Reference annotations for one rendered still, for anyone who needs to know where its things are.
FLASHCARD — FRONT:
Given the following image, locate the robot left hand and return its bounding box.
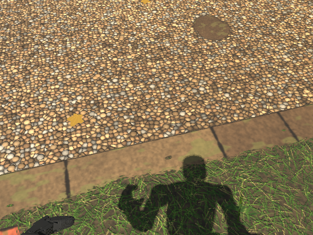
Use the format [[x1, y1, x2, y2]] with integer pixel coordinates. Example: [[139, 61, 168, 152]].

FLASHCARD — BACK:
[[21, 215, 75, 235]]

